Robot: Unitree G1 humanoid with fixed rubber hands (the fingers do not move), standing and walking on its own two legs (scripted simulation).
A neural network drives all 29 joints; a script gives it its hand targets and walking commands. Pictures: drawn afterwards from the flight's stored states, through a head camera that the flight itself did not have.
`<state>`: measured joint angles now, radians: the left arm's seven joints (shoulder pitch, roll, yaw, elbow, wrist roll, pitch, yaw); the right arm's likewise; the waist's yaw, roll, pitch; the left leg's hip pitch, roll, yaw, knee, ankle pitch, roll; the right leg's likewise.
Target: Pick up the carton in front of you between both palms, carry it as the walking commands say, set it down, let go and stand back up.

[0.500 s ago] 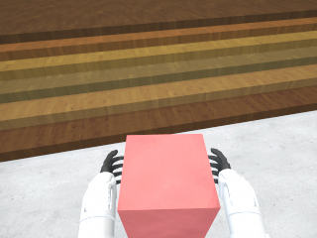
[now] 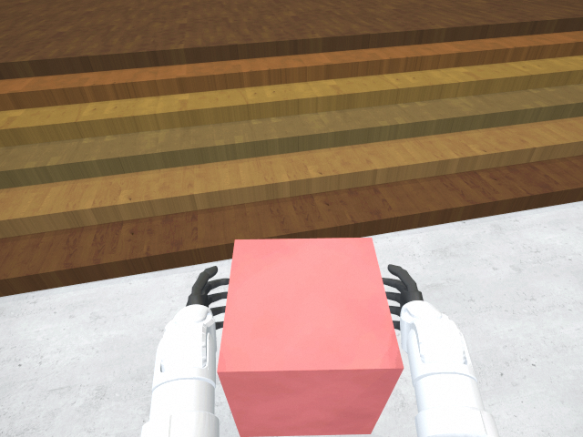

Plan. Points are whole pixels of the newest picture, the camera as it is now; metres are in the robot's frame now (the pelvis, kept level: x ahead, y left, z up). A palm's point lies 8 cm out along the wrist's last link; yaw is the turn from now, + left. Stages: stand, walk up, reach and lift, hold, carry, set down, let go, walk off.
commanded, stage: hold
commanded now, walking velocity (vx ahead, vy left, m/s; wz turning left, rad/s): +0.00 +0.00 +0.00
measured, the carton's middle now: (304, 339) +0.30 +0.01 -0.02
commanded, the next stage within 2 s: carry in 0.24 s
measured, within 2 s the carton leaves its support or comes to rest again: neither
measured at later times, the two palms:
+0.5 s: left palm (204, 288) +0.32 +0.15 +0.08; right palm (410, 285) +0.33 -0.15 +0.07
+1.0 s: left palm (235, 206) +0.52 +0.13 +0.07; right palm (393, 202) +0.53 -0.17 +0.07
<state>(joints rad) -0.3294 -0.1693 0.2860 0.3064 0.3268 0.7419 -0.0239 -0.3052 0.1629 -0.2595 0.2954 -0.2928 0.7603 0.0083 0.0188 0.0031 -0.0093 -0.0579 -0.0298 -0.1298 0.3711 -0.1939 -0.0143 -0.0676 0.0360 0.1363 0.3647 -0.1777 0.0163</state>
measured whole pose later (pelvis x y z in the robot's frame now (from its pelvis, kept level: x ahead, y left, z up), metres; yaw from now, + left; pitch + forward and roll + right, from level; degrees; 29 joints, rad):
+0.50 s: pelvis +0.05 +0.00 -0.01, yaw +1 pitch +1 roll -1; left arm -0.17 -0.14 0.13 -0.09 0.16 0.92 0.05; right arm -0.15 0.13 -0.11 -0.09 -0.17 0.93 -0.04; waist 0.00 0.02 -0.15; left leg -0.25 0.02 -0.08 0.58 -0.38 -0.01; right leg -0.22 0.00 -0.01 0.50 -0.30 0.02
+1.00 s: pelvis +0.29 -0.03 -0.02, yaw +5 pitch +4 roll -1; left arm -0.03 -0.13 0.04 -0.43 0.00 1.18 0.17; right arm 0.01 0.13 -0.10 -0.50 0.00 1.22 -0.17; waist -0.02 0.03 -0.14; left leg -0.23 0.09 0.05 0.90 -0.49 0.00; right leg -0.45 -0.04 -0.24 0.59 -0.21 -0.09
